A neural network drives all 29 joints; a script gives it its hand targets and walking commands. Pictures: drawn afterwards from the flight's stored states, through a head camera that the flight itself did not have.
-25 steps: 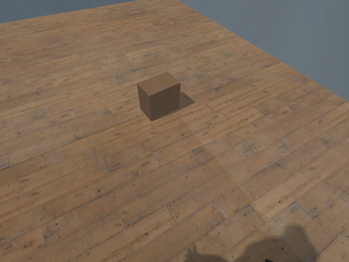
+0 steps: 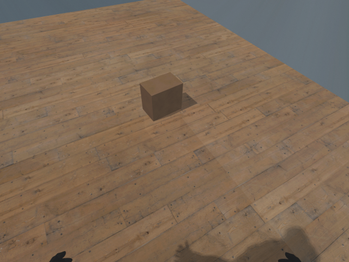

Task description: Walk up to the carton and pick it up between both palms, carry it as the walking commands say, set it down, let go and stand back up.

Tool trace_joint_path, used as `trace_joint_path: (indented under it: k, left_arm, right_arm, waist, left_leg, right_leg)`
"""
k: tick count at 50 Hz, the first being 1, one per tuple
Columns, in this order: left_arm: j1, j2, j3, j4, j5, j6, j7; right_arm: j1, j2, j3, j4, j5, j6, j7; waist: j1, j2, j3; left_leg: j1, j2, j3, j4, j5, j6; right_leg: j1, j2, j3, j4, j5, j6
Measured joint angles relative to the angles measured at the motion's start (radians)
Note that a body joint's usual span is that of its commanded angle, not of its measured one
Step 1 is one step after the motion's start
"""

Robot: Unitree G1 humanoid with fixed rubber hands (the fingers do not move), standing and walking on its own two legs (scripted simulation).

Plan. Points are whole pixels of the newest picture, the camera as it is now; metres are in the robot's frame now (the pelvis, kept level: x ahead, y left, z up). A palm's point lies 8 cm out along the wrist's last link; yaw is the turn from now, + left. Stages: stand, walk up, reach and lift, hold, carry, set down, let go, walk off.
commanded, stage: stand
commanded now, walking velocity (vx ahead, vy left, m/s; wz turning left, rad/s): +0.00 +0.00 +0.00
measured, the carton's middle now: (161, 96) +1.39 +0.08 -0.64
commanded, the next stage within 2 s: walk up in 0.22 s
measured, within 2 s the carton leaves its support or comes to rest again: neither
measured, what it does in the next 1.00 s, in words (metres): walks ahead: left foot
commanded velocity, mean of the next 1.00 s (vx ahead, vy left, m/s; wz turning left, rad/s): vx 0.00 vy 0.00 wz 0.00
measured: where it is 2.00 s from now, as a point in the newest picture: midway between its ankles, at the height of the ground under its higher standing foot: (162, 198)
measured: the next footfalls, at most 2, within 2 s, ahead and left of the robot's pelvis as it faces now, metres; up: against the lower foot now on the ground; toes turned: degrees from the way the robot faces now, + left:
left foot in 0.68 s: +0.16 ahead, +0.16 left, +0.00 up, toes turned +7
right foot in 1.14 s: +0.40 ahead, -0.08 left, +0.00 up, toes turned -4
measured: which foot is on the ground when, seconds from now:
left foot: down 0.00-0.50, up 0.52-0.66, down 0.68-1.00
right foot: down 0.00-0.68, up 0.70-1.00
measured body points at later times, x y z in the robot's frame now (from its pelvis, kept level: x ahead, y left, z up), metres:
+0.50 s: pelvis +0.01 +0.00 +0.01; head +0.01 +0.01 +0.46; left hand +0.10 +0.31 -0.11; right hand +0.11 -0.30 -0.11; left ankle +0.01 +0.11 -0.73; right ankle +0.00 -0.13 -0.73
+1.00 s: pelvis +0.16 +0.07 +0.00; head +0.16 +0.07 +0.45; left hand +0.24 +0.39 -0.10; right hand +0.20 -0.27 -0.09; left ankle +0.12 +0.16 -0.73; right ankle +0.28 -0.09 -0.69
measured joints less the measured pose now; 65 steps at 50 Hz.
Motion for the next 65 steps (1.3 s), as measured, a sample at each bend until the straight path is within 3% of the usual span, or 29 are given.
trace_joint_path:
  k: [21,26,30,33,35,37,39,41,48,54,57,59,62,65]
  left_arm:
    - [-0.047,0.009,-0.039,0.12,-0.007,0.005,-0.011]
    - [0.019,0.037,0.006,0.065,0.008,-0.024,-0.048]
    - [0.067,0.086,0.038,0.025,0.013,-0.044,-0.053]
    - [0.122,0.119,0.052,0.015,0.012,-0.035,-0.061]
    - [0.149,0.136,0.059,0.017,0.016,-0.018,-0.065]
    - [0.156,0.13,0.06,0.015,0.017,0.001,-0.057]
    - [0.15,0.125,0.047,0.004,0.017,0.003,-0.056]
    - [0.143,0.123,0.04,-0.012,0.012,-0.006,-0.063]
    - [0.13,0.107,0.036,-0.054,0.005,-0.015,-0.096]
    - [0.095,0.091,0.03,-0.083,0.006,-0.019,-0.113]
    - [0.068,0.094,0.027,-0.109,0.008,-0.034,-0.106]
    - [0.043,0.092,0.029,-0.136,0.008,-0.052,-0.088]
    - [0.04,0.085,0.02,-0.177,-0.009,-0.068,-0.067]
    - [0.073,0.071,0.01,-0.191,-0.015,-0.068,-0.056]
  right_arm:
    - [-0.057,-0.007,0.04,0.112,0.013,0.004,0.007]
    - [0.005,-0.036,-0.003,0.067,-0.02,-0.008,0.05]
    - [0.033,-0.068,-0.031,0.042,-0.027,-0.011,0.067]
    - [0.031,-0.091,-0.048,0.016,-0.013,-0.021,0.088]
    - [0.034,-0.11,-0.062,-0.011,-0.007,-0.042,0.089]
    - [0.045,-0.125,-0.072,-0.039,-0.014,-0.057,0.072]
    - [0.065,-0.122,-0.072,-0.054,-0.006,-0.057,0.061]
    - [0.092,-0.109,-0.067,-0.055,0.0,-0.056,0.055]
    - [0.188,-0.086,-0.043,-0.071,0.003,-0.068,0.055]
    - [0.23,-0.098,-0.035,-0.091,0.004,-0.073,0.055]
    - [0.243,-0.106,-0.03,-0.1,0.009,-0.064,0.053]
    - [0.23,-0.099,-0.027,-0.098,0.012,-0.052,0.047]
    - [0.193,-0.084,-0.008,-0.098,0.009,-0.041,0.04]
    - [0.16,-0.09,-0.006,-0.109,0.021,-0.04,0.049]
  waist:
    - [0.007,-0.004,0.013]
    - [0.003,-0.003,-0.034]
    - [0.01,-0.024,-0.007]
    - [0.03,-0.036,0.003]
    - [0.028,-0.048,0.004]
    - [0.016,-0.044,0.006]
    - [0.002,-0.048,0.012]
    - [-0.01,-0.058,0.005]
    - [-0.034,-0.051,-0.023]
    - [-0.051,-0.017,-0.014]
    - [-0.057,0.003,-0.005]
    - [-0.051,0.019,0.025]
    - [-0.03,0.003,0.064]
    - [-0.011,0.005,0.061]
  left_leg:
    - [0.076,-0.005,-0.004,-0.132,0.065,0.0]
    - [0.006,-0.006,-0.01,0.016,-0.147,0.028]
    - [-0.095,0.017,0.047,0.165,-0.147,0.017]
    - [-0.126,0.039,0.051,0.097,-0.109,0.016]
    - [-0.111,0.035,0.07,0.041,-0.007,0.013]
    - [-0.114,0.025,0.089,0.078,0.056,0.027]
    - [-0.078,0.01,0.101,0.077,0.019,0.041]
    - [-0.027,-0.003,0.109,0.039,0.004,0.046]
    - [0.12,-0.018,0.122,-0.078,-0.025,0.051]
    - [0.203,-0.007,0.131,-0.117,-0.089,0.023]
    - [0.207,0.019,0.128,-0.043,-0.17,0.0]
    - [0.132,0.049,0.101,0.18,-0.203,0.01]
    - [-0.033,0.023,0.047,0.519,-0.167,0.023]
    - [-0.17,0.046,0.031,0.551,-0.102,0.019]
  right_leg:
    - [0.08,-0.005,-0.005,-0.135,0.065,0.007]
    - [0.038,-0.005,-0.023,-0.034,-0.109,-0.044]
    - [0.08,-0.035,-0.055,-0.053,-0.02,-0.04]
    - [0.11,-0.055,-0.052,-0.056,-0.057,-0.019]
    - [0.081,-0.083,-0.042,0.051,-0.136,-0.043]
    - [-0.032,-0.057,0.033,0.318,-0.2,-0.058]
    - [-0.133,-0.031,0.08,0.507,-0.156,-0.059]
    - [-0.207,-0.029,0.09,0.561,-0.105,-0.051]
    - [-0.32,-0.063,0.074,0.372,0.045,-0.013]
    - [-0.287,-0.082,0.008,0.136,0.104,-0.023]
    - [-0.216,-0.047,-0.029,0.021,0.112,-0.046]
    - [-0.205,-0.027,-0.047,0.057,0.155,-0.041]
    - [-0.144,-0.032,-0.052,0.074,0.086,-0.042]
    - [-0.073,-0.032,-0.06,0.024,0.07,-0.042]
